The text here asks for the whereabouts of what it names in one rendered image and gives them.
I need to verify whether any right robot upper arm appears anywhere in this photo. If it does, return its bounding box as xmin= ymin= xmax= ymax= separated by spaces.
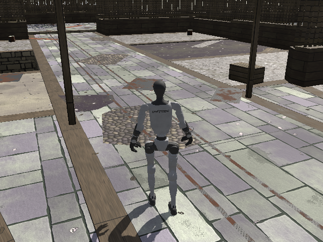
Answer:
xmin=171 ymin=102 xmax=187 ymax=129

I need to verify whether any left robot forearm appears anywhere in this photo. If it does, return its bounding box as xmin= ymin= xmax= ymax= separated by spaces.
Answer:
xmin=131 ymin=124 xmax=141 ymax=143

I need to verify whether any left robot upper arm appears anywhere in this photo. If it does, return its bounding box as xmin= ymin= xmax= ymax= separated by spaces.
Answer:
xmin=136 ymin=103 xmax=150 ymax=131

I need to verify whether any left robot hand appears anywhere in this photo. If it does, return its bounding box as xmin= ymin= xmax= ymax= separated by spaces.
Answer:
xmin=130 ymin=142 xmax=141 ymax=152

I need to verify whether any right robot hand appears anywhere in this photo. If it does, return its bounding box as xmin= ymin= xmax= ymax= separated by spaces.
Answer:
xmin=181 ymin=136 xmax=193 ymax=146

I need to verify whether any right robot forearm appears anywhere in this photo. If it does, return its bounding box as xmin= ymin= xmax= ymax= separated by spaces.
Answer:
xmin=182 ymin=121 xmax=192 ymax=138

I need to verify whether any robot head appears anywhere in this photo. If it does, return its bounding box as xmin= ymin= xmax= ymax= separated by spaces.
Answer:
xmin=151 ymin=80 xmax=169 ymax=105

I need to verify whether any robot left foot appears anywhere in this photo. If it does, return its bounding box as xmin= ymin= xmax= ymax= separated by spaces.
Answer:
xmin=149 ymin=193 xmax=156 ymax=206

